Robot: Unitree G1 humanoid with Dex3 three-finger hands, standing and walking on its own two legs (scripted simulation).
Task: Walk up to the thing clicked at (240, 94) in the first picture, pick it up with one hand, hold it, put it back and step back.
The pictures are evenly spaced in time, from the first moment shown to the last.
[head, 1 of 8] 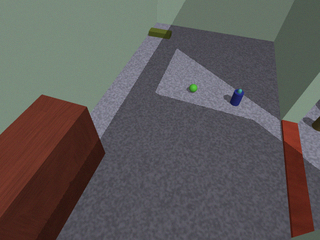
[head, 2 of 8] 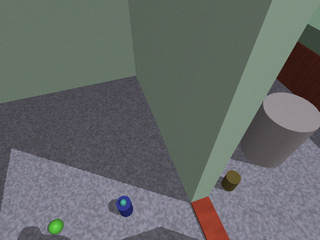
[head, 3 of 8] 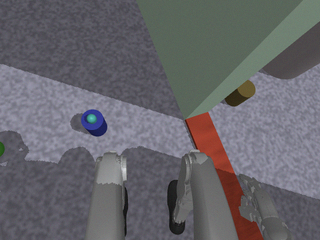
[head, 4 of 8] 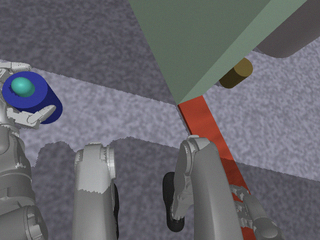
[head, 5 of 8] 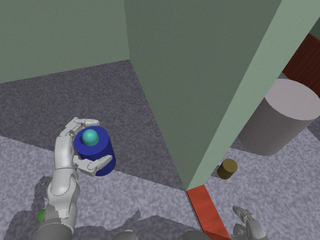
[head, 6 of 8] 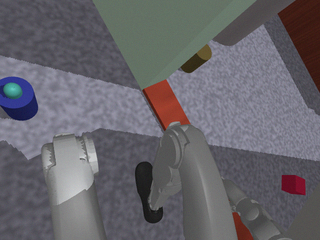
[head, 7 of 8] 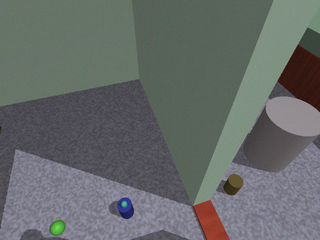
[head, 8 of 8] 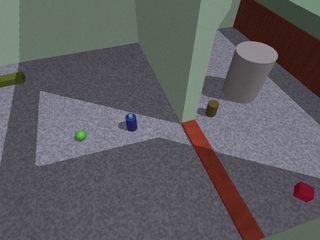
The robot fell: no
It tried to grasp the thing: yes
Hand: left
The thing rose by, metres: 0.68
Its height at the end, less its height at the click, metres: +0.00
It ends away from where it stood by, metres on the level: 0.01
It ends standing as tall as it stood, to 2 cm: yes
